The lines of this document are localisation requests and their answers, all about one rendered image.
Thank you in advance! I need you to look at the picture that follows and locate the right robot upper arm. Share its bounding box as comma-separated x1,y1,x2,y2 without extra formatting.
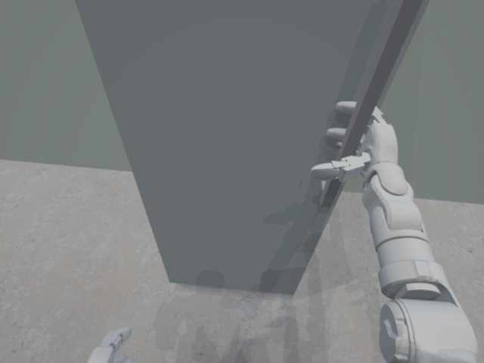
379,299,476,363

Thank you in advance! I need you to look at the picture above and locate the right robot hand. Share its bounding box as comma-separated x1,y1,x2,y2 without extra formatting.
310,101,398,182

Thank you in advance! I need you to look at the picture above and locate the robot right forearm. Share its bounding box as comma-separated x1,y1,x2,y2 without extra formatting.
361,163,478,363

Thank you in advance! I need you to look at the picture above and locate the handle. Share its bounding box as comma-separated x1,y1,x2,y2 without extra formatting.
319,0,423,208

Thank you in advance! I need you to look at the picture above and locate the left robot hand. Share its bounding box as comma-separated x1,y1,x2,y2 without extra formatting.
86,326,132,363

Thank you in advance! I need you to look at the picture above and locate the fridge door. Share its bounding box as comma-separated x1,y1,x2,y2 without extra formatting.
75,0,430,295

